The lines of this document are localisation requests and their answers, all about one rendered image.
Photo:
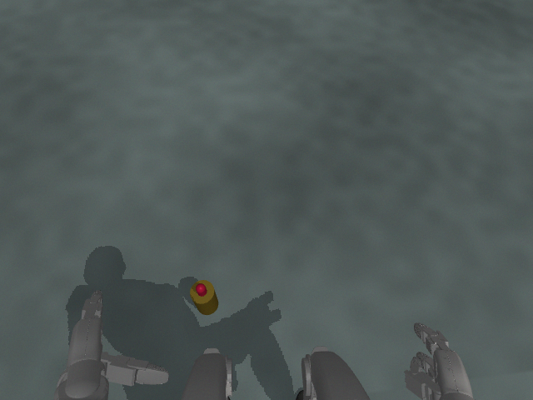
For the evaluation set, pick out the left robot arm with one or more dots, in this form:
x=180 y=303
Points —
x=83 y=380

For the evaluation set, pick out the left robot hand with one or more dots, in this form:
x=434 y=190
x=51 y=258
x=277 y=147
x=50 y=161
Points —
x=86 y=344

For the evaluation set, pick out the right robot hand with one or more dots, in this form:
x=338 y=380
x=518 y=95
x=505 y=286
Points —
x=444 y=373

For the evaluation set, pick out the bottle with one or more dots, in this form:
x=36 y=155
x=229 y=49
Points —
x=204 y=297

